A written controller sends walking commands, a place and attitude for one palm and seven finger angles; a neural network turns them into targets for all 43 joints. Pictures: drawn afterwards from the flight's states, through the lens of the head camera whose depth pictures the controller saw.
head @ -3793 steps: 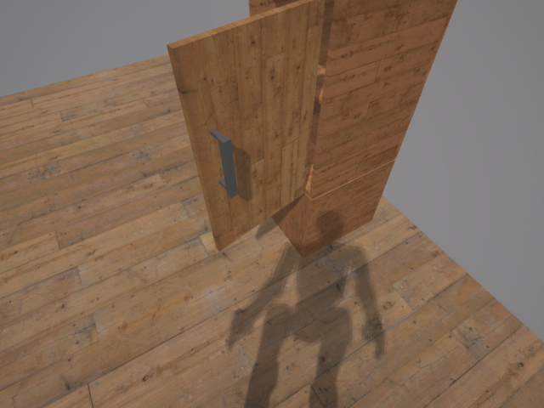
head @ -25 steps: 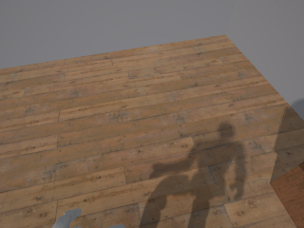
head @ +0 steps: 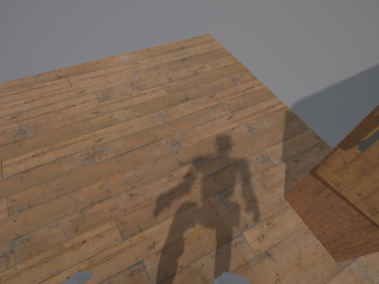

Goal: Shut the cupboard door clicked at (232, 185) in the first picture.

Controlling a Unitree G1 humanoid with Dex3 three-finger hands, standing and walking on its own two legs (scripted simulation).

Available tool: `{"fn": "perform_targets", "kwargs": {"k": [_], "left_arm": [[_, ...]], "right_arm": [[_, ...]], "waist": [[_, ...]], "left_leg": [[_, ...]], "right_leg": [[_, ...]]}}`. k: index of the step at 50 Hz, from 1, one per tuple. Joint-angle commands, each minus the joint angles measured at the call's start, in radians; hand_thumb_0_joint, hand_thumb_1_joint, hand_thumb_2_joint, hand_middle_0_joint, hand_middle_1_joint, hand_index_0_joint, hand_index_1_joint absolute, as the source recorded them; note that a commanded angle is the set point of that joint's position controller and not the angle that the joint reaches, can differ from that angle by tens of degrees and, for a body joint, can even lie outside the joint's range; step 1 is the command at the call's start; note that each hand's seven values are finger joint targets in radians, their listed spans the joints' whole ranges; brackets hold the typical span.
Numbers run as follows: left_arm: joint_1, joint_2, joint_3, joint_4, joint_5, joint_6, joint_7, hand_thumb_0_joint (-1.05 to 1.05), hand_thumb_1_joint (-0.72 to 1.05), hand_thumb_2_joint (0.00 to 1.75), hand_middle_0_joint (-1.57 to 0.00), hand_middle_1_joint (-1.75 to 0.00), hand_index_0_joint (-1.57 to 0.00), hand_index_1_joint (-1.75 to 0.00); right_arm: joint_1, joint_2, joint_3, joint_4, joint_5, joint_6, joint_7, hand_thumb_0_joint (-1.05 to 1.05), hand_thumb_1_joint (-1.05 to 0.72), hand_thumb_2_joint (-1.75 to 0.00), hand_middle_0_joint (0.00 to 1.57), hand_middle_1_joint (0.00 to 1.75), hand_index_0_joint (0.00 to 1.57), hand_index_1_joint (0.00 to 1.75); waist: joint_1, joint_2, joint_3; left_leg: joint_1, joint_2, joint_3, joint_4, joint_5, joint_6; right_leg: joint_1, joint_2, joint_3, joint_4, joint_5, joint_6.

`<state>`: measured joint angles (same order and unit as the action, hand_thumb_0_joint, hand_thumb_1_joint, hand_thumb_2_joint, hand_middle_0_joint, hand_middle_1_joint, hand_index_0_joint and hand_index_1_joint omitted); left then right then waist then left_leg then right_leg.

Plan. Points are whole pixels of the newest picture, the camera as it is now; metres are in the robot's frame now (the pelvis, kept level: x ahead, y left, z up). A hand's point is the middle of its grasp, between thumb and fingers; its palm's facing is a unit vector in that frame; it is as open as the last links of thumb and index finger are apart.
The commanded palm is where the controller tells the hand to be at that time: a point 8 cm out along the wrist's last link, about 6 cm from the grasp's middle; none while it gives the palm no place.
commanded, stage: turn to face it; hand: left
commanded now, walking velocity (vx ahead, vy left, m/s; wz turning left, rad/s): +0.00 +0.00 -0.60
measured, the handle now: out of the picture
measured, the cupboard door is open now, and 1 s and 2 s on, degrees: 9 9 9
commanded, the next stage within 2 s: take the last steps up to it in 1.32 s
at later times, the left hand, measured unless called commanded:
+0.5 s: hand (123, 267) +0.17 +0.17 -0.18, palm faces -0.26 -0.94 -0.20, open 7.4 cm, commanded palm none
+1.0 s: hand (163, 242) +0.23 +0.08 -0.16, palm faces -0.55 -0.79 -0.26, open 7.4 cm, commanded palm none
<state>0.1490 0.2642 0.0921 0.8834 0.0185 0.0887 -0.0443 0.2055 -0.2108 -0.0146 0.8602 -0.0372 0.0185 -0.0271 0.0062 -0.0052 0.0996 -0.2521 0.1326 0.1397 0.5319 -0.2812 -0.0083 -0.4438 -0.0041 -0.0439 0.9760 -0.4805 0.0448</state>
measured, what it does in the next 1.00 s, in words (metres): steps on the spot, turning right: right foot, then left foot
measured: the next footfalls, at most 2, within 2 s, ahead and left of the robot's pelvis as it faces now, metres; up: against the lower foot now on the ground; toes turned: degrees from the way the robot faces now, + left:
right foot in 0.14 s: +0.03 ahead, -0.15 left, +0.00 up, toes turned -9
left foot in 0.46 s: +0.11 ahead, +0.09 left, +0.00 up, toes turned -12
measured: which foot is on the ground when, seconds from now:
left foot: down 0.00-0.14, up 0.16-0.44, down 0.46-0.80, up 0.82-1.00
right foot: up 0.00-0.12, down 0.14-0.46, up 0.48-0.78, down 0.80-1.00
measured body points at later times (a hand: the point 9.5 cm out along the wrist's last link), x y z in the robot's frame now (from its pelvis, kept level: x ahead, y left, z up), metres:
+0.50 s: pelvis +0.03 +0.00 -0.01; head +0.08 +0.00 +0.43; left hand +0.18 +0.22 -0.17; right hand +0.04 -0.28 -0.14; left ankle +0.07 +0.10 -0.74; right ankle -0.02 -0.14 -0.72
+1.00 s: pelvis +0.04 -0.04 +0.00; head +0.07 -0.08 +0.44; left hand +0.26 +0.12 -0.14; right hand -0.06 -0.30 -0.15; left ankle +0.10 +0.08 -0.67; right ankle -0.03 -0.13 -0.74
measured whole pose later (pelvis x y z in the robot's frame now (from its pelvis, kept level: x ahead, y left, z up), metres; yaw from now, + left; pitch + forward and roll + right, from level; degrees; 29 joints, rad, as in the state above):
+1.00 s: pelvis +0.04 -0.04 +0.00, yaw -34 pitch +1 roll +0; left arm 0.17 0.22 0.05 0.89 0.02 0.04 -0.01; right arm 0.18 -0.27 -0.05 0.90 -0.02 0.06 -0.02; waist -0.02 0.03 0.08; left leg -0.50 0.08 0.05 1.06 -0.42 -0.09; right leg -0.26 0.02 0.01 0.51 -0.27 -0.02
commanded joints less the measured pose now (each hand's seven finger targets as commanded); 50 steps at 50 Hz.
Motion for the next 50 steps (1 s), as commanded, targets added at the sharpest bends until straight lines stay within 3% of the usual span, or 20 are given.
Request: {"fn": "perform_targets", "kwargs": {"k": [1,5,6,7,8,10,13,17,20,21,23,24,27,35,38,39,40,41,45,50], "left_arm": [[-0.054,0.036,0.002,-0.105,0.0,-0.032,-0.004,0.0,0.9,0.9,-0.2,-0.3,-0.2,-0.3],[0.073,0.089,0.014,-0.072,0.004,-0.051,0.005,0.0,0.9,0.9,-0.2,-0.3,-0.2,-0.3],[0.125,0.191,0.031,-0.054,0.014,-0.065,0.017,0.0,0.9,0.9,-0.2,-0.3,-0.2,-0.3],[0.167,0.259,0.041,-0.042,0.006,-0.068,0.031,0.0,0.9,0.9,-0.2,-0.3,-0.2,-0.3],[0.174,0.258,0.042,-0.041,0.001,-0.065,0.043,0.0,0.9,0.9,-0.2,-0.3,-0.2,-0.3],[0.058,0.194,0.031,-0.064,0.002,-0.063,0.054,0.0,0.9,0.9,-0.2,-0.3,-0.2,-0.3],[-0.01,0.17,0.021,-0.091,0.007,-0.064,0.054,0.0,0.9,0.9,-0.2,-0.3,-0.2,-0.3],[0.007,0.191,0.027,-0.076,0.011,-0.06,0.046,0.0,0.9,0.9,-0.2,-0.3,-0.2,-0.3],[-0.034,0.181,0.029,-0.083,0.004,-0.052,0.045,0.0,0.9,0.9,-0.2,-0.3,-0.2,-0.3],[-0.048,0.155,0.024,-0.089,-0.003,-0.046,0.043,0.0,0.9,0.9,-0.2,-0.3,-0.2,-0.3],[0.001,0.065,0.004,-0.123,-0.012,-0.04,0.029,0.0,0.9,0.9,-0.2,-0.3,-0.2,-0.3],[-0.022,0.097,0.009,-0.12,0.001,-0.04,0.025,0.0,0.9,0.9,-0.2,-0.3,-0.2,-0.3],[-0.018,0.083,0.019,-0.085,0.0,-0.037,0.005,0.0,0.9,0.9,-0.2,-0.3,-0.2,-0.3],[-0.056,0.036,0.001,-0.096,-0.001,-0.037,-0.001,0.0,0.9,0.9,-0.2,-0.3,-0.2,-0.3],[0.039,0.07,0.007,-0.07,0.001,-0.049,0.004,0.0,0.9,0.9,-0.2,-0.3,-0.2,-0.3],[0.113,0.143,0.021,-0.05,0.008,-0.058,0.014,0.0,0.9,0.9,-0.2,-0.3,-0.2,-0.3],[0.162,0.249,0.04,-0.033,0.013,-0.07,0.029,0.0,0.9,0.9,-0.2,-0.3,-0.2,-0.3],[0.199,0.274,0.036,-0.025,-0.003,-0.067,0.037,0.0,0.9,0.9,-0.2,-0.3,-0.2,-0.3],[0.019,0.158,0.013,-0.069,-0.002,-0.07,0.055,0.0,0.9,0.9,-0.2,-0.3,-0.2,-0.3],[0.02,0.166,0.014,-0.065,0.008,-0.07,0.051,0.0,0.9,0.9,-0.2,-0.3,-0.2,-0.3]], "right_arm": [[0.042,-0.242,-0.077,-0.033,0.003,-0.013,-0.006,0.0,-0.9,-0.9,0.2,0.3,0.2,0.3],[0.004,-0.241,-0.087,-0.039,0.016,-0.006,0.005,0.0,-0.9,-0.9,0.2,0.3,0.2,0.3],[-0.002,-0.176,-0.076,-0.064,0.026,-0.004,0.011,0.0,-0.9,-0.9,0.2,0.3,0.2,0.3],[-0.063,-0.133,-0.058,-0.112,0.022,0.004,0.011,0.0,-0.9,-0.9,0.2,0.3,0.2,0.3],[-0.087,-0.146,-0.054,-0.112,0.025,0.015,-0.001,0.0,-0.9,-0.9,0.2,0.3,0.2,0.3],[-0.08,-0.163,-0.057,-0.084,0.023,0.009,-0.006,0.0,-0.9,-0.9,0.2,0.3,0.2,0.3],[-0.028,-0.137,-0.051,-0.052,0.023,0.008,0.007,0.0,-0.9,-0.9,0.2,0.3,0.2,0.3],[-0.034,-0.121,-0.051,-0.063,0.028,0.006,0.01,0.0,-0.9,-0.9,0.2,0.3,0.2,0.3],[0.056,-0.127,-0.05,-0.044,0.031,-0.006,0.001,0.0,-0.9,-0.9,0.2,0.3,0.2,0.3],[0.099,-0.152,-0.053,-0.031,0.028,-0.014,-0.002,0.0,-0.9,-0.9,0.2,0.3,0.2,0.3],[0.134,-0.309,-0.077,-0.046,0.004,-0.022,-0.008,0.0,-0.9,-0.9,0.2,0.3,0.2,0.3],[0.121,-0.297,-0.073,-0.045,0.0,-0.026,-0.013,0.0,-0.9,-0.9,0.2,0.3,0.2,0.3],[0.003,-0.226,-0.054,-0.075,0.002,-0.03,-0.016,0.0,-0.9,-0.9,0.2,0.3,0.2,0.3],[0.06,-0.24,-0.078,-0.023,0.004,-0.015,-0.003,0.0,-0.9,-0.9,0.2,0.3,0.2,0.3],[0.02,-0.245,-0.084,-0.024,0.013,-0.008,0.005,0.0,-0.9,-0.9,0.2,0.3,0.2,0.3],[0.012,-0.208,-0.081,-0.04,0.022,-0.006,0.012,0.0,-0.9,-0.9,0.2,0.3,0.2,0.3],[-0.045,-0.124,-0.057,-0.093,0.026,-0.004,0.015,0.0,-0.9,-0.9,0.2,0.3,0.2,0.3],[-0.071,-0.152,-0.05,-0.111,0.025,0.011,0.007,0.0,-0.9,-0.9,0.2,0.3,0.2,0.3],[-0.035,-0.151,-0.054,-0.048,0.021,0.012,0.005,0.0,-0.9,-0.9,0.2,0.3,0.2,0.3],[-0.024,-0.123,-0.049,-0.04,0.022,0.015,0.012,0.0,-0.9,-0.9,0.2,0.3,0.2,0.3]], "waist": [[-0.043,0.231,-0.145],[0.029,0.13,-0.178],[0.056,-0.141,-0.195],[0.083,-0.282,-0.16],[0.084,-0.204,-0.156],[0.033,-0.263,-0.128],[-0.011,-0.159,-0.167],[0.002,-0.154,-0.137],[-0.044,-0.156,-0.153],[-0.065,-0.104,-0.16],[-0.058,0.348,-0.164],[-0.064,0.27,-0.165],[-0.01,0.187,-0.123],[-0.046,0.232,-0.156],[0.014,0.18,-0.162],[0.048,0.005,-0.189],[0.081,-0.31,-0.167],[0.094,-0.226,-0.16],[-0.006,-0.179,-0.165],[-0.007,-0.124,-0.137]], "left_leg": [[0.136,0.225,-0.086,-0.119,0.437,0.127],[0.004,0.175,-0.001,0.1,0.29,0.026],[-0.198,0.06,0.073,0.297,0.004,-0.043],[-0.366,-0.044,0.009,0.503,-0.375,-0.073],[-0.393,-0.026,-0.109,0.603,-0.343,-0.065],[-0.427,-0.006,-0.155,0.649,-0.239,-0.073],[-0.28,-0.031,-0.111,0.503,-0.159,-0.085],[-0.19,-0.081,-0.083,0.297,-0.135,-0.078],[-0.023,-0.098,-0.083,0.047,-0.007,-0.068],[0.092,-0.072,-0.105,-0.094,0.07,-0.057],[0.164,0.331,-0.504,-0.278,0.124,0.121],[0.121,0.362,-0.522,-0.267,0.182,0.172],[0.093,0.243,-0.254,-0.201,0.384,0.14],[0.16,0.241,-0.055,-0.101,0.493,0.12],[0.044,0.204,0.012,0.042,0.359,0.041],[-0.095,0.135,0.058,0.198,0.165,-0.017],[-0.366,-0.032,0.076,0.433,-0.353,-0.074],[-0.368,-0.032,-0.076,0.574,-0.376,-0.067],[-0.361,-0.015,-0.135,0.625,-0.15,-0.085],[-0.244,-0.062,-0.101,0.419,-0.118,-0.079]], "right_leg": [[0.044,0.004,-0.05,-0.169,0.032,-0.007],[0.33,-0.005,-0.035,-0.539,0.308,-0.049],[0.488,-0.214,0.231,-0.638,0.5,-0.122],[0.464,-0.388,0.451,-0.64,0.791,-0.231],[0.415,-0.385,0.448,-0.637,0.731,-0.28],[0.385,-0.301,0.39,-0.626,0.648,-0.266],[0.308,-0.228,0.27,-0.585,0.666,-0.233],[0.243,-0.212,0.33,-0.591,0.568,-0.227],[0.162,-0.173,0.355,-0.526,0.513,-0.175],[0.085,-0.124,0.321,-0.469,0.428,-0.127],[-0.128,0.068,0.077,-0.06,-0.14,-0.023],[-0.132,0.026,0.11,0.111,-0.138,-0.02],[-0.13,-0.025,0.069,0.208,-0.015,0.003],[0.046,-0.002,-0.051,-0.196,0.036,-0.012],[0.268,0.011,-0.066,-0.485,0.267,-0.042],[0.425,-0.108,0.086,-0.597,0.39,-0.085],[0.509,-0.353,0.437,-0.648,0.705,-0.201],[0.408,-0.411,0.464,-0.647,0.723,-0.274],[0.361,-0.237,0.276,-0.604,0.699,-0.229],[0.259,-0.216,0.293,-0.632,0.544,-0.235]]}}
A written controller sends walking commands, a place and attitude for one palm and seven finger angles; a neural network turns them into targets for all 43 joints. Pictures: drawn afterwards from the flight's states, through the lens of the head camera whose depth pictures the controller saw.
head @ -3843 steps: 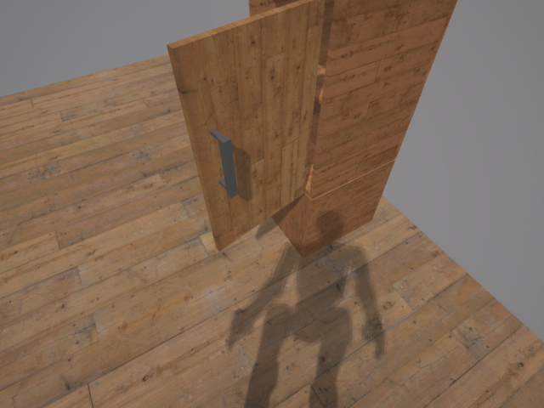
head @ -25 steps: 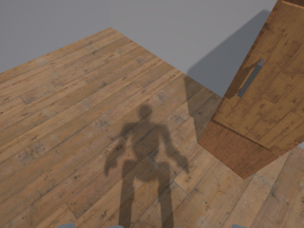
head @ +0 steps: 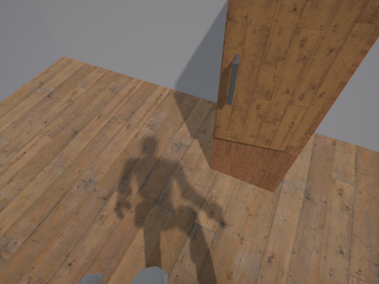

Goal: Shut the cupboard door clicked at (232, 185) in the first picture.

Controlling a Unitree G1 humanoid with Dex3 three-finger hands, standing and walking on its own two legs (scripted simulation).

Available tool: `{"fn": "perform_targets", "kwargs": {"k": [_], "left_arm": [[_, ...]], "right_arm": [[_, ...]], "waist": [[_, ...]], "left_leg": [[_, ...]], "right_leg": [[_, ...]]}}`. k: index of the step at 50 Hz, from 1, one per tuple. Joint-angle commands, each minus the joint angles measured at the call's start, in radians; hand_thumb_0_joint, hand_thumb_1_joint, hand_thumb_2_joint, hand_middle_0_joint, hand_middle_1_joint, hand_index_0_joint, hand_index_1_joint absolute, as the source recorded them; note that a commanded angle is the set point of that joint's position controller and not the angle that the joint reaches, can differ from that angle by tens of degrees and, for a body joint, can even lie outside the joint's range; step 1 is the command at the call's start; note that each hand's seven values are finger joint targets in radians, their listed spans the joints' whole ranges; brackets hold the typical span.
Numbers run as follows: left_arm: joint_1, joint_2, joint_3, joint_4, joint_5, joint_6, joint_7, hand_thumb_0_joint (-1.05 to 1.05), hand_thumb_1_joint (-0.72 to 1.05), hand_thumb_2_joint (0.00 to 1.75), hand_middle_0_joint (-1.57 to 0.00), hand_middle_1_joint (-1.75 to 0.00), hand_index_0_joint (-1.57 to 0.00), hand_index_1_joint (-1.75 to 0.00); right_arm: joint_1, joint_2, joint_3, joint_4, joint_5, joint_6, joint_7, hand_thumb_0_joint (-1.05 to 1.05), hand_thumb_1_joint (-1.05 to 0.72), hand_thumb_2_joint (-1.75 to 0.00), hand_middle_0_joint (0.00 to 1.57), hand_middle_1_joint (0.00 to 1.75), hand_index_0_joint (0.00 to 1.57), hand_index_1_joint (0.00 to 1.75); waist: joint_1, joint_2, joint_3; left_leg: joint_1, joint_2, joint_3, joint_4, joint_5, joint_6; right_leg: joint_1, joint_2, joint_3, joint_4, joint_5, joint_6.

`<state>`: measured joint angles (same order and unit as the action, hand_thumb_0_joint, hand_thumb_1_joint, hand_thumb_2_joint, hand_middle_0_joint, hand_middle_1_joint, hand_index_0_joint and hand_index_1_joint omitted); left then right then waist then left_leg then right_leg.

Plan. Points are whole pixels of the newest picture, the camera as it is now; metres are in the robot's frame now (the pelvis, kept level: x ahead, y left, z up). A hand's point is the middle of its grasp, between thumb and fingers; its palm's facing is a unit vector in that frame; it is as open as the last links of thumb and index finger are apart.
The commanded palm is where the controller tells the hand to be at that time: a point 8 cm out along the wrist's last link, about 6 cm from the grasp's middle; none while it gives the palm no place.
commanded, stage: turn to face it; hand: left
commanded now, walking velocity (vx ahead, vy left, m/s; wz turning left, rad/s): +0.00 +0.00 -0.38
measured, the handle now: (233, 80) +0.69 -0.11 +0.00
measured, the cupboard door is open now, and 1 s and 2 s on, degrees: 9 9 9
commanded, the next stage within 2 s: take the last steps up to it in 0.32 s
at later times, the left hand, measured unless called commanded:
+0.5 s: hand (115, 272) +0.16 +0.20 -0.16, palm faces -0.19 -0.96 -0.22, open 7.4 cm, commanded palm none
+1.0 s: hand (142, 241) +0.24 +0.14 -0.17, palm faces -0.29 -0.95 -0.13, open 7.4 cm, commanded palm none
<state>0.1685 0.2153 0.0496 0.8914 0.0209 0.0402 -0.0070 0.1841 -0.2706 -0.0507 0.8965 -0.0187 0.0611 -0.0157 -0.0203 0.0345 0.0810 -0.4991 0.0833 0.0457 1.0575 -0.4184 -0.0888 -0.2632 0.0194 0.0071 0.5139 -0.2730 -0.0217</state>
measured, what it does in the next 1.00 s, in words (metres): walks ahead, turning right: left foot, then right foot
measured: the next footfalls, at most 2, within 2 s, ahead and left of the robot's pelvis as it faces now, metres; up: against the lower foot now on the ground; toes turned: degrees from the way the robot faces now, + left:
left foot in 0.16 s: +0.07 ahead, +0.13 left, +0.00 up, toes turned -1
right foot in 0.52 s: +0.03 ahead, -0.11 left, +0.00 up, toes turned -14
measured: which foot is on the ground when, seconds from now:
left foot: up 0.00-0.14, down 0.16-0.52, up 0.54-0.80, down 0.82-1.00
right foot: down 0.00-0.16, up 0.18-0.50, down 0.52-0.82, up 0.84-1.00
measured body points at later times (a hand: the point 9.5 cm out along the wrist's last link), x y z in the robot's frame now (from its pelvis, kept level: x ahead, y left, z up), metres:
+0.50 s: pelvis +0.03 +0.01 +0.00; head +0.06 +0.01 +0.45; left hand +0.17 +0.25 -0.14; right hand +0.00 -0.23 -0.15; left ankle +0.03 +0.13 -0.74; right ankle -0.02 -0.10 -0.73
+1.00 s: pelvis +0.14 -0.02 +0.01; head +0.17 +0.00 +0.45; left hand +0.26 +0.19 -0.16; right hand +0.07 -0.26 -0.12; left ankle +0.15 +0.09 -0.74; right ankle +0.08 -0.16 -0.65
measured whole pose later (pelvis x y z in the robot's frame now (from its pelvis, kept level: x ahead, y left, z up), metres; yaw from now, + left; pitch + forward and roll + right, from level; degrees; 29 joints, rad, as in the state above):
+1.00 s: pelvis +0.14 -0.02 +0.01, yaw -17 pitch +1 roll -2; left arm 0.21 0.23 0.08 1.02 0.03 0.05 -0.05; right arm 0.33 -0.18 -0.01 0.99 -0.04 -0.05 -0.04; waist -0.02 -0.04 0.04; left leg -0.19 0.11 0.17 0.48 -0.29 0.00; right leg -0.51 -0.02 -0.01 1.12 -0.31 -0.01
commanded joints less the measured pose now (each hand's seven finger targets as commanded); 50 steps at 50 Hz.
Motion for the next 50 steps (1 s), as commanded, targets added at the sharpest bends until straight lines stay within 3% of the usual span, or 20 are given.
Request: {"fn": "perform_targets", "kwargs": {"k": [1,4,6,8,9,14,20,23,24,26,27,32,36,38,39,40,41,42,45,50], "left_arm": [[0.003,0.22,0.057,-0.068,0.006,-0.019,0.013,0.0,0.9,0.9,-0.2,-0.3,-0.2,-0.3],[-0.01,0.224,0.064,-0.063,0.007,-0.016,0.013,0.0,0.9,0.9,-0.2,-0.3,-0.2,-0.3],[-0.033,0.195,0.059,-0.061,-0.005,-0.009,0.013,0.0,0.9,0.9,-0.2,-0.3,-0.2,-0.3],[0.022,0.098,0.039,-0.08,-0.017,0.0,0.002,0.0,0.9,0.9,-0.2,-0.3,-0.2,-0.3],[-0.007,0.123,0.041,-0.087,-0.006,0.001,0.0,0.0,0.9,0.9,-0.2,-0.3,-0.2,-0.3],[-0.011,0.089,0.038,-0.038,-0.006,0.008,-0.012,0.0,0.9,0.9,-0.2,-0.3,-0.2,-0.3],[-0.045,0.058,0.023,-0.031,-0.004,0.008,-0.011,0.0,0.9,0.9,-0.2,-0.3,-0.2,-0.3],[0.026,0.07,0.029,-0.002,-0.002,0.002,-0.013,0.0,0.9,0.9,-0.2,-0.3,-0.2,-0.3],[0.07,0.095,0.036,0.011,0.001,0.0,-0.015,0.0,0.9,0.9,-0.2,-0.3,-0.2,-0.3],[0.138,0.247,0.065,0.035,0.015,-0.01,-0.007,0.0,0.9,0.9,-0.2,-0.3,-0.2,-0.3],[0.178,0.254,0.068,0.036,0.004,-0.011,0.001,0.0,0.9,0.9,-0.2,-0.3,-0.2,-0.3],[0.035,0.143,0.041,0.021,0.007,-0.05,0.01,0.0,0.9,0.9,-0.2,-0.3,-0.2,-0.3],[0.048,0.161,0.045,0.045,0.01,-0.055,0.0,0.0,0.9,0.9,-0.2,-0.3,-0.2,-0.3],[0.033,0.159,0.047,0.058,0.004,-0.051,-0.006,0.0,0.9,0.9,-0.2,-0.3,-0.2,-0.3],[0.036,0.136,0.042,0.06,-0.005,-0.046,-0.01,0.0,0.9,0.9,-0.2,-0.3,-0.2,-0.3],[0.076,0.062,0.029,0.048,-0.011,-0.043,-0.02,0.0,0.9,0.9,-0.2,-0.3,-0.2,-0.3],[0.062,0.058,0.019,0.014,-0.006,-0.045,-0.026,0.0,0.9,0.9,-0.2,-0.3,-0.2,-0.3],[0.006,0.097,0.024,0.0,0.012,-0.038,-0.024,0.0,0.9,0.9,-0.2,-0.3,-0.2,-0.3],[-0.004,0.077,0.038,0.032,0.018,-0.028,-0.041,0.0,0.9,0.9,-0.2,-0.3,-0.2,-0.3],[0.01,0.03,0.025,0.052,0.007,-0.009,-0.045,0.0,0.9,0.9,-0.2,-0.3,-0.2,-0.3]], "right_arm": [[-0.006,-0.062,-0.012,-0.079,0.005,-0.03,0.0,0.0,-0.9,-0.9,0.2,0.3,0.2,0.3],[0.033,-0.056,-0.008,-0.072,0.009,-0.042,-0.006,0.0,-0.9,-0.9,0.2,0.3,0.2,0.3],[0.112,-0.066,-0.006,-0.041,0.009,-0.057,-0.013,0.0,-0.9,-0.9,0.2,0.3,0.2,0.3],[0.143,-0.215,-0.026,-0.049,-0.012,-0.068,-0.018,0.0,-0.9,-0.9,0.2,0.3,0.2,0.3],[0.144,-0.214,-0.026,-0.051,-0.018,-0.066,-0.026,0.0,-0.9,-0.9,0.2,0.3,0.2,0.3],[0.08,-0.128,-0.003,-0.043,-0.016,-0.071,-0.036,0.0,-0.9,-0.9,0.2,0.3,0.2,0.3],[0.128,-0.141,-0.023,0.013,-0.015,-0.057,-0.026,0.0,-0.9,-0.9,0.2,0.3,0.2,0.3],[0.114,-0.145,-0.028,0.026,-0.01,-0.051,-0.022,0.0,-0.9,-0.9,0.2,0.3,0.2,0.3],[0.097,-0.138,-0.03,0.023,-0.006,-0.05,-0.019,0.0,-0.9,-0.9,0.2,0.3,0.2,0.3],[0.03,-0.038,-0.008,-0.027,0.002,-0.05,-0.006,0.0,-0.9,-0.9,0.2,0.3,0.2,0.3],[-0.046,-0.066,-0.008,-0.053,-0.004,-0.043,-0.003,0.0,-0.9,-0.9,0.2,0.3,0.2,0.3],[0.03,-0.042,-0.017,0.008,-0.013,-0.059,0.014,0.0,-0.9,-0.9,0.2,0.3,0.2,0.3],[0.057,-0.022,-0.01,0.003,-0.011,-0.074,0.012,0.0,-0.9,-0.9,0.2,0.3,0.2,0.3],[0.154,-0.025,-0.007,0.035,-0.012,-0.091,0.002,0.0,-0.9,-0.9,0.2,0.3,0.2,0.3],[0.232,-0.054,-0.01,0.065,-0.017,-0.103,-0.006,0.0,-0.9,-0.9,0.2,0.3,0.2,0.3],[0.329,-0.154,-0.03,0.09,-0.032,-0.115,-0.016,0.0,-0.9,-0.9,0.2,0.3,0.2,0.3],[0.402,-0.238,-0.041,0.094,-0.038,-0.111,-0.029,0.0,-0.9,-0.9,0.2,0.3,0.2,0.3],[0.383,-0.233,-0.036,0.092,-0.028,-0.107,-0.035,0.0,-0.9,-0.9,0.2,0.3,0.2,0.3],[0.216,-0.126,-0.006,0.058,-0.024,-0.114,-0.037,0.0,-0.9,-0.9,0.2,0.3,0.2,0.3],[0.223,-0.097,-0.006,0.091,-0.017,-0.122,-0.033,0.0,-0.9,-0.9,0.2,0.3,0.2,0.3]], "waist": [[0.022,-0.173,-0.113],[0.009,-0.189,-0.126],[-0.026,-0.149,-0.144],[-0.012,0.285,-0.149],[-0.028,0.213,-0.123],[0.011,0.132,-0.131],[-0.017,0.172,-0.134],[0.017,0.124,-0.142],[0.037,0.08,-0.143],[0.09,-0.339,-0.061],[0.13,-0.272,-0.028],[0.002,-0.17,-0.017],[-0.003,-0.17,-0.025],[-0.047,-0.132,-0.065],[-0.074,-0.065,-0.091],[-0.098,0.204,-0.137],[-0.116,0.3,-0.15],[-0.11,0.191,-0.106],[-0.025,0.109,0.04],[-0.006,0.113,-0.028]], "left_leg": [[0.017,-0.019,-0.005,-0.157,0.013,0.005],[0.12,-0.038,0.002,-0.348,0.042,0.015],[0.313,-0.039,-0.002,-0.602,0.229,0.027],[0.411,0.307,-0.367,-0.765,0.395,0.186],[0.36,0.37,-0.41,-0.773,0.463,0.256],[0.41,0.227,-0.112,-0.678,0.805,0.233],[0.408,0.24,-0.066,-0.656,0.722,0.231],[0.318,0.225,-0.044,-0.624,0.473,0.182],[0.251,0.199,-0.017,-0.584,0.292,0.149],[-0.127,-0.028,0.143,-0.247,-0.239,0.045],[-0.163,-0.021,0.048,-0.066,-0.225,0.053],[-0.065,0.021,0.015,-0.036,0.004,0.045],[0.067,-0.002,0.059,-0.308,0.032,0.048],[0.226,-0.029,0.097,-0.494,0.147,0.049],[0.395,-0.019,0.073,-0.599,0.21,0.052],[0.558,0.202,-0.249,-0.722,0.114,0.122],[0.621,0.437,-0.558,-0.826,0.061,0.238],[0.531,0.471,-0.59,-0.849,0.024,0.268],[0.329,0.345,-0.284,-0.866,0.182,0.205],[0.403,0.254,0.011,-0.813,0.519,0.187]], "right_leg": [[0.074,-0.241,0.259,-0.17,0.32,-0.172],[0.06,-0.235,0.285,-0.123,0.348,-0.158],[-0.031,-0.174,0.258,-0.038,0.293,-0.086],[-0.225,0.035,0.047,0.261,-0.217,0.025],[-0.245,0.021,0.045,0.448,-0.334,0.034],[-0.238,-0.029,0.015,0.544,-0.21,0.061],[-0.095,-0.014,-0.065,0.243,-0.176,0.044],[0.082,0.002,-0.094,0.007,-0.007,0.025],[0.171,-0.02,-0.059,-0.101,0.021,0.009],[0.302,-0.332,0.386,-0.328,-0.247,-0.158],[0.211,-0.388,0.449,-0.376,-0.326,-0.229],[0.088,-0.236,0.175,-0.311,-0.064,-0.199],[0.06,-0.223,0.164,-0.275,-0.014,-0.199],[0.046,-0.179,0.132,-0.172,0.007,-0.165],[-0.044,-0.133,0.098,-0.039,0.003,-0.128],[-0.221,-0.022,0.02,0.229,-0.089,-0.059],[-0.394,0.03,-0.027,0.502,-0.32,-0.025],[-0.436,-0.024,0.058,0.65,-0.288,-0.029],[-0.418,-0.086,0.054,0.718,-0.072,0.006],[-0.359,-0.083,-0.015,0.52,0.043,0.036]]}}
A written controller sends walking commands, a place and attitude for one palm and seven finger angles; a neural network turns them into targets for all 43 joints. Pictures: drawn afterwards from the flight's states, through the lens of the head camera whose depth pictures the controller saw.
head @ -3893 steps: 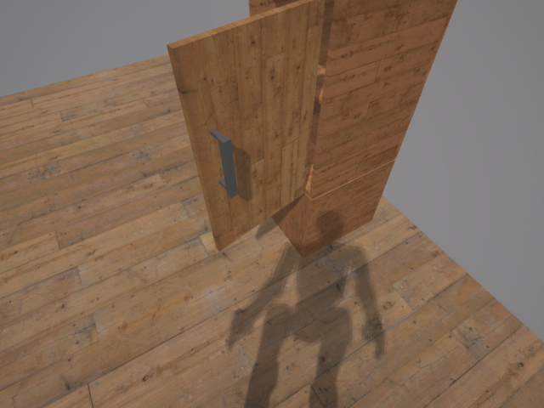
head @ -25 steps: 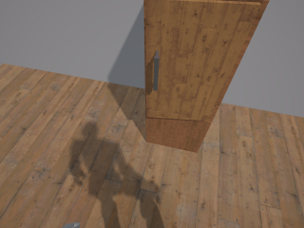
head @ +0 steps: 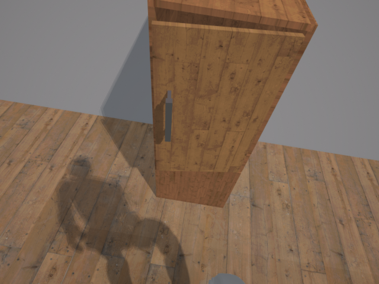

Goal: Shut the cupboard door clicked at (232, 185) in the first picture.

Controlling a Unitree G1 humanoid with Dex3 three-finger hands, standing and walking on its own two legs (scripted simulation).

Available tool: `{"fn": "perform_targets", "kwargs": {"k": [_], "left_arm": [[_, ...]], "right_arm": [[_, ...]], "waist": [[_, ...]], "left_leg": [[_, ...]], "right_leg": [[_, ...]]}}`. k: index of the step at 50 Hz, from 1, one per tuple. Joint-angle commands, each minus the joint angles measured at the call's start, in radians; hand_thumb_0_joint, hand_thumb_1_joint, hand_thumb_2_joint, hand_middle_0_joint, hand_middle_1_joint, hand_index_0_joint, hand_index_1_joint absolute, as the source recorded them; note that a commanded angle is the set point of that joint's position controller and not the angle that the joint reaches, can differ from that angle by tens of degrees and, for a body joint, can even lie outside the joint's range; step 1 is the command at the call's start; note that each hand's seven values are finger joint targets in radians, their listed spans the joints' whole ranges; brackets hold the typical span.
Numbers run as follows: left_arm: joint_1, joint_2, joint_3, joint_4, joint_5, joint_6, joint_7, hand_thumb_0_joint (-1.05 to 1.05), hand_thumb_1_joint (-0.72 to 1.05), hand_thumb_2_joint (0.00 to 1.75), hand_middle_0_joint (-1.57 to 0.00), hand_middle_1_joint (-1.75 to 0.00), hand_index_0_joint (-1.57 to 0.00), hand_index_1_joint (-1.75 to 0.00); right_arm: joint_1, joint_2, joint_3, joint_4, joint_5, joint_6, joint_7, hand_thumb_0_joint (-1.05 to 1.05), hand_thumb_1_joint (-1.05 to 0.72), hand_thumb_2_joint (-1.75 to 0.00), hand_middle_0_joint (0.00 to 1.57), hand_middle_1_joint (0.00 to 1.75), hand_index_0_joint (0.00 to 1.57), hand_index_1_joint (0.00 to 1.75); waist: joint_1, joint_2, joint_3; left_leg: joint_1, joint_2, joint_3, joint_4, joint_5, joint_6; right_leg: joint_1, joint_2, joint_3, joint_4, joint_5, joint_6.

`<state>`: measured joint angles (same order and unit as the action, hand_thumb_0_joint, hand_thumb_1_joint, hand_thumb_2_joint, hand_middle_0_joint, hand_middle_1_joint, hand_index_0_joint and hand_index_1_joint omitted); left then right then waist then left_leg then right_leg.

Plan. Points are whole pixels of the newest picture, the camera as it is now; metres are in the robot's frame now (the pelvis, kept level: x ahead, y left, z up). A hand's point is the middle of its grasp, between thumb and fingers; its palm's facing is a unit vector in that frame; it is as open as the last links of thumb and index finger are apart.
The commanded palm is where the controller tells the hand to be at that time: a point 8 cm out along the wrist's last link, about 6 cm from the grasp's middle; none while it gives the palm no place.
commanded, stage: take the last steps up to it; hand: left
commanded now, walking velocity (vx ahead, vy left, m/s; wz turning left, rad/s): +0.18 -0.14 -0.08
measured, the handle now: (168, 117) +0.55 +0.08 -0.01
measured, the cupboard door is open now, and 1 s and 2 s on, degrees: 9 9 9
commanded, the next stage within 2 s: come to a stop and stand still in 0.10 s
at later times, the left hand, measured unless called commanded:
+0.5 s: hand (151, 255) +0.21 +0.09 -0.17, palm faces +0.02 -0.97 -0.23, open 7.2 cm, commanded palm none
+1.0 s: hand out of the picture +0.10 +0.14 -0.18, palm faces +0.04 -0.97 -0.23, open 7.4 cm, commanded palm none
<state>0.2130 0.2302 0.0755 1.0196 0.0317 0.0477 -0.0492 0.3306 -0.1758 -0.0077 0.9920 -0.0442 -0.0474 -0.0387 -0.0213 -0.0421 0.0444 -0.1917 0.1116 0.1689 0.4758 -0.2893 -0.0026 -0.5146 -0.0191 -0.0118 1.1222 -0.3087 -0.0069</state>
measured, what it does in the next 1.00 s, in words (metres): walks ahead: right foot, then left foot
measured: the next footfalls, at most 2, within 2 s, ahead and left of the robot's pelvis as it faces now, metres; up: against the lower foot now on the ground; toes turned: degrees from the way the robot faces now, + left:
right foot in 0.24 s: +0.19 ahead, -0.19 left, +0.00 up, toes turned -6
left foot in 0.68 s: +0.16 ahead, +0.05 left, +0.00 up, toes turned +2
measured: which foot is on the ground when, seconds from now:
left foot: down 0.00-0.24, up 0.26-0.66, down 0.68-1.00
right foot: up 0.00-0.22, down 0.24-0.68, up 0.70-0.92, down 0.94-1.00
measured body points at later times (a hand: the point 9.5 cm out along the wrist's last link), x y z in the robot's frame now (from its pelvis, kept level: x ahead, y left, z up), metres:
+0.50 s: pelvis +0.12 -0.08 +0.00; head +0.16 -0.10 +0.44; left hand +0.21 +0.14 -0.15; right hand +0.18 -0.33 -0.16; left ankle +0.11 +0.03 -0.69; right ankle +0.15 -0.19 -0.74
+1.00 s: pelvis +0.09 -0.05 -0.01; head +0.11 -0.05 +0.44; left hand +0.10 +0.19 -0.16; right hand +0.17 -0.28 -0.16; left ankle +0.12 +0.05 -0.74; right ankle +0.06 -0.18 -0.74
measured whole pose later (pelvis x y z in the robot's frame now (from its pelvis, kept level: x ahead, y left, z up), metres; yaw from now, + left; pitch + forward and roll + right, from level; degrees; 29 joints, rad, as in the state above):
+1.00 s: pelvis +0.09 -0.05 -0.01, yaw +0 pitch -1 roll +0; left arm 0.26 0.20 0.02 1.07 0.02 0.03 0.02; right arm 0.17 -0.16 -0.01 1.02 -0.01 0.03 -0.02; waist 0.02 -0.01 0.05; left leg -0.25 -0.01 0.06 0.48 -0.22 0.03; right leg -0.16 -0.01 0.04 0.48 -0.31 0.01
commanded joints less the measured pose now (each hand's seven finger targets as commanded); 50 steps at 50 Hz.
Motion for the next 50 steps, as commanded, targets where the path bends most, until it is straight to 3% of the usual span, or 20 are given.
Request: {"fn": "perform_targets", "kwargs": {"k": [1,7,10,11,12,15,17,27,31,32,33,34,35,37,38,42,45,47,48,50], "left_arm": [[-0.054,0.009,-0.006,-0.082,-0.004,-0.017,-0.003,0.0,0.9,0.9,-0.2,-0.3,-0.2,-0.3],[-0.114,0.026,-0.006,-0.105,-0.004,-0.029,-0.001,0.0,0.9,0.9,-0.2,-0.3,-0.2,-0.3],[0.13,0.095,0.014,-0.032,0.001,-0.059,0.01,0.0,0.9,0.9,-0.2,-0.3,-0.2,-0.3],[0.242,0.192,0.035,0.004,0.007,-0.08,0.03,0.0,0.9,0.9,-0.2,-0.3,-0.2,-0.3],[0.242,0.221,0.025,0.006,-0.011,-0.083,0.045,0.0,0.9,0.9,-0.2,-0.3,-0.2,-0.3],[0.029,0.126,-0.007,-0.033,-0.01,-0.08,0.08,0.0,0.9,0.9,-0.2,-0.3,-0.2,-0.3],[-0.019,0.114,-0.007,-0.049,-0.006,-0.068,0.09,0.0,0.9,0.9,-0.2,-0.3,-0.2,-0.3],[-0.043,0.133,0.02,-0.09,0.004,-0.047,0.095,0.0,0.9,0.9,-0.2,-0.3,-0.2,-0.3],[-0.049,0.141,0.022,-0.093,-0.003,-0.039,0.09,0.0,0.9,0.9,-0.2,-0.3,-0.2,-0.3],[-0.034,0.119,0.015,-0.094,-0.007,-0.033,0.087,0.0,0.9,0.9,-0.2,-0.3,-0.2,-0.3],[0.004,0.069,0.003,-0.104,-0.015,-0.024,0.083,0.0,0.9,0.9,-0.2,-0.3,-0.2,-0.3],[-0.009,0.049,-0.007,-0.109,-0.016,-0.017,0.085,0.0,0.9,0.9,-0.2,-0.3,-0.2,-0.3],[-0.021,0.06,-0.006,-0.112,-0.016,-0.01,0.083,0.0,0.9,0.9,-0.2,-0.3,-0.2,-0.3],[-0.007,0.066,-0.005,-0.089,-0.011,0.002,0.083,0.0,0.9,0.9,-0.2,-0.3,-0.2,-0.3],[0.01,0.071,-0.004,-0.078,-0.015,0.001,0.082,0.0,0.9,0.9,-0.2,-0.3,-0.2,-0.3],[0.018,0.047,-0.025,-0.06,-0.017,-0.011,0.074,0.0,0.9,0.9,-0.2,-0.3,-0.2,-0.3],[0.092,0.048,-0.034,-0.015,-0.017,-0.024,0.077,0.0,0.9,0.9,-0.2,-0.3,-0.2,-0.3],[0.074,0.085,-0.039,-0.001,-0.013,-0.04,0.081,0.0,0.9,0.9,-0.2,-0.3,-0.2,-0.3],[0.053,0.1,-0.043,-0.002,-0.014,-0.043,0.078,0.0,0.9,0.9,-0.2,-0.3,-0.2,-0.3],[0.043,0.074,-0.049,0.02,-0.018,-0.055,0.078,0.0,0.9,0.9,-0.2,-0.3,-0.2,-0.3]], "right_arm": [[0.08,-0.192,-0.052,0.002,0.008,-0.01,-0.006,0.0,-0.9,-0.9,0.2,0.3,0.2,0.3],[0.058,-0.203,-0.077,0.017,0.005,0.013,0.006,0.0,-0.9,-0.9,0.2,0.3,0.2,0.3],[0.022,-0.197,-0.077,0.02,0.02,0.019,0.015,0.0,-0.9,-0.9,0.2,0.3,0.2,0.3],[0.05,-0.111,-0.059,0.006,0.035,0.017,0.024,0.0,-0.9,-0.9,0.2,0.3,0.2,0.3],[0.045,-0.069,-0.042,-0.026,0.042,0.03,0.016,0.0,-0.9,-0.9,0.2,0.3,0.2,0.3],[0.046,-0.077,-0.036,0.021,0.046,0.05,0.003,0.0,-0.9,-0.9,0.2,0.3,0.2,0.3],[0.027,-0.062,-0.036,0.03,0.049,0.069,0.005,0.0,-0.9,-0.9,0.2,0.3,0.2,0.3],[-0.119,-0.09,-0.061,-0.067,0.035,0.103,0.03,0.0,-0.9,-0.9,0.2,0.3,0.2,0.3],[-0.067,-0.095,-0.055,-0.064,0.033,0.085,0.03,0.0,-0.9,-0.9,0.2,0.3,0.2,0.3],[-0.054,-0.118,-0.056,-0.059,0.029,0.076,0.031,0.0,-0.9,-0.9,0.2,0.3,0.2,0.3],[-0.076,-0.192,-0.063,-0.081,0.019,0.065,0.029,0.0,-0.9,-0.9,0.2,0.3,0.2,0.3],[-0.12,-0.23,-0.064,-0.103,0.012,0.072,0.025,0.0,-0.9,-0.9,0.2,0.3,0.2,0.3],[-0.157,-0.216,-0.057,-0.114,0.008,0.067,0.011,0.0,-0.9,-0.9,0.2,0.3,0.2,0.3],[-0.177,-0.197,-0.047,-0.108,0.013,0.06,-0.004,0.0,-0.9,-0.9,0.2,0.3,0.2,0.3],[-0.191,-0.181,-0.04,-0.108,0.015,0.058,-0.006,0.0,-0.9,-0.9,0.2,0.3,0.2,0.3],[-0.17,-0.176,-0.039,-0.074,0.024,0.055,-0.002,0.0,-0.9,-0.9,0.2,0.3,0.2,0.3],[-0.154,-0.162,-0.039,-0.041,0.04,0.052,0.002,0.0,-0.9,-0.9,0.2,0.3,0.2,0.3],[-0.136,-0.111,-0.032,-0.026,0.05,0.051,0.013,0.0,-0.9,-0.9,0.2,0.3,0.2,0.3],[-0.121,-0.102,-0.029,-0.018,0.048,0.05,0.018,0.0,-0.9,-0.9,0.2,0.3,0.2,0.3],[-0.108,-0.112,-0.027,0.015,0.04,0.048,0.017,0.0,-0.9,-0.9,0.2,0.3,0.2,0.3]], "waist": [[-0.009,0.204,0.015],[-0.02,0.222,0.039],[0.098,0.093,-0.101],[0.135,-0.174,-0.206],[0.102,-0.183,-0.203],[0.028,-0.14,-0.175],[0.015,-0.074,-0.162],[0.03,-0.117,-0.105],[-0.002,-0.106,-0.132],[-0.003,-0.026,-0.133],[0.018,0.217,-0.135],[0.017,0.29,-0.082],[0.022,0.209,-0.064],[0.033,0.264,-0.07],[0.045,0.207,-0.081],[0.033,0.16,-0.096],[0.052,0.128,-0.11],[0.025,0.028,-0.044],[0.004,0.05,-0.03],[0.003,-0.075,-0.052]], "left_leg": [[0.089,0.22,-0.082,-0.228,0.394,0.099],[0.02,0.229,-0.061,-0.168,0.321,0.093],[-0.053,0.126,0.01,0.141,0.333,0.022],[-0.251,-0.011,0.053,0.413,-0.016,-0.017],[-0.26,-0.07,-0.06,0.584,-0.386,-0.021],[-0.238,-0.014,-0.185,0.608,-0.284,-0.035],[-0.187,-0.043,-0.168,0.541,-0.243,-0.038],[-0.2,-0.086,-0.179,0.422,-0.162,-0.048],[-0.029,-0.091,-0.151,0.039,0.044,-0.037],[0.074,-0.047,-0.174,-0.064,0.171,-0.021],[0.08,0.13,-0.368,-0.12,0.395,0.056],[-0.056,0.24,-0.428,-0.166,0.492,0.152],[-0.079,0.218,-0.42,-0.172,0.536,0.19],[-0.03,0.184,-0.364,-0.127,0.675,0.193],[-0.005,0.169,-0.332,-0.114,0.675,0.194],[0.054,0.13,-0.303,-0.127,0.534,0.175],[0.003,0.079,-0.286,-0.098,0.35,0.113],[-0.045,-0.012,-0.243,-0.098,0.117,0.034],[0.007,-0.035,-0.235,-0.123,0.075,0.016],[0.075,-0.029,-0.213,-0.107,0.167,0.013]], "right_leg": [[-0.093,-0.05,-0.015,-0.155,0.096,0.022],[0.104,-0.021,-0.082,-0.448,0.117,0.005],[0.483,0.002,-0.072,-0.655,0.2,-0.024],[0.694,-0.235,0.194,-0.722,0.372,-0.09],[0.604,-0.384,0.327,-0.776,0.7,-0.165],[0.483,-0.337,0.192,-0.703,0.985,-0.2],[0.412,-0.308,0.122,-0.706,0.954,-0.186],[0.335,-0.334,0.118,-0.755,0.714,-0.208],[0.312,-0.27,0.1,-0.667,0.517,-0.132],[0.237,-0.216,0.067,-0.608,0.348,-0.081],[0.168,-0.094,-0.018,-0.526,0.083,-0.006],[0.196,-0.033,-0.04,-0.409,-0.198,0.02],[0.182,-0.007,0.005,-0.297,-0.236,0.021],[0.138,0.003,0.07,-0.16,-0.218,0.019],[0.135,0.005,0.077,-0.144,-0.198,0.022],[0.215,0.005,0.029,-0.389,-0.152,0.026],[0.382,-0.002,0.043,-0.686,0.088,0.017],[0.36,-0.108,0.172,-0.808,0.158,-0.031],[0.288,-0.137,0.182,-0.809,0.111,-0.046],[0.277,-0.096,0.163,-0.795,0.173,-0.033]]}}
